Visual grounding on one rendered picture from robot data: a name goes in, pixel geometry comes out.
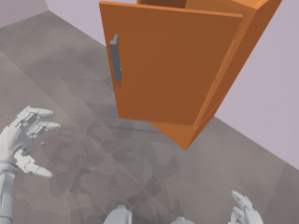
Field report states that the robot left hand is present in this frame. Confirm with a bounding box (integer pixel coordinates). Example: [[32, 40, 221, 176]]
[[0, 105, 62, 179]]

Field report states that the left robot thigh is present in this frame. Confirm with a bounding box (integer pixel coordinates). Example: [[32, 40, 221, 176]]
[[103, 208, 133, 224]]

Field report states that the left robot forearm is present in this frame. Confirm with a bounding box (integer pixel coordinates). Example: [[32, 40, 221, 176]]
[[0, 161, 18, 224]]

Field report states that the cupboard door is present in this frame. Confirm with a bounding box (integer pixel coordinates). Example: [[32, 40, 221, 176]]
[[99, 0, 243, 126]]

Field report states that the robot left shin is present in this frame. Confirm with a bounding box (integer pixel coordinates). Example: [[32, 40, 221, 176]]
[[117, 205, 126, 209]]

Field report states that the robot right hand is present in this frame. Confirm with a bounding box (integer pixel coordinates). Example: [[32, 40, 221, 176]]
[[228, 190, 263, 224]]

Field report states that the handle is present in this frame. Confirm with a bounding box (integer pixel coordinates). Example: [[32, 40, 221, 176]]
[[109, 35, 122, 81]]

